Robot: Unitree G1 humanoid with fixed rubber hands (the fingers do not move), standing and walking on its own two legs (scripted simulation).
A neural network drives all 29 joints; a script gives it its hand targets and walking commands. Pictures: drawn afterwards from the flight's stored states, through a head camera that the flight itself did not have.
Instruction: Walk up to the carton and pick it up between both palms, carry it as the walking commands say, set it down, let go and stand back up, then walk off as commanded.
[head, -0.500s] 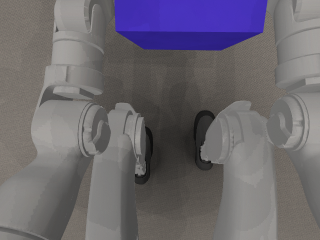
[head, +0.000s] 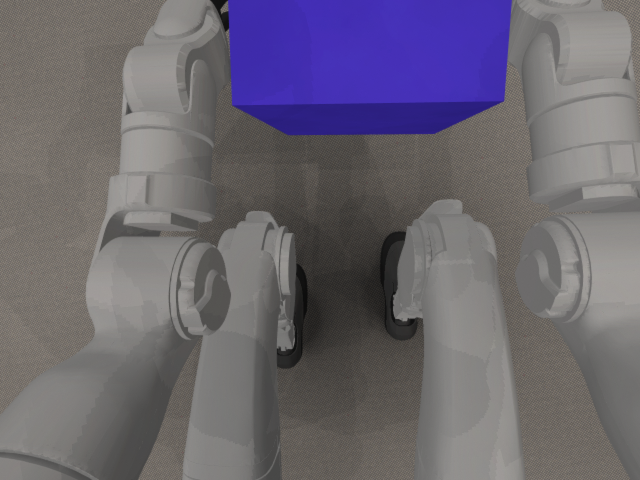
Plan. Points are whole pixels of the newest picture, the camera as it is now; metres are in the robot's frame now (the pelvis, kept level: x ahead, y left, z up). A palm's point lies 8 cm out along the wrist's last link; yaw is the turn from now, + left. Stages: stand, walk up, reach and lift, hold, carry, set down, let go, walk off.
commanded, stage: reach and lift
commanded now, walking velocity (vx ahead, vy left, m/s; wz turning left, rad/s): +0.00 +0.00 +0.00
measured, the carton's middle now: (363, 16) +0.56 -0.03 -0.11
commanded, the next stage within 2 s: none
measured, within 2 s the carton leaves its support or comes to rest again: neither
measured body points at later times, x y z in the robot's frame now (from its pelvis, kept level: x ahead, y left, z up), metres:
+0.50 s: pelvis +0.00 +0.00 +0.05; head +0.28 -0.03 +0.40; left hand +0.53 +0.11 +0.01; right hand +0.54 -0.18 +0.01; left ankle +0.12 +0.11 -0.41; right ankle +0.18 -0.11 -0.41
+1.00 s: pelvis +0.00 +0.00 +0.11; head +0.24 -0.03 +0.48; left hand +0.50 +0.12 +0.07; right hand +0.50 -0.18 +0.07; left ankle +0.12 +0.11 -0.41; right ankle +0.18 -0.11 -0.41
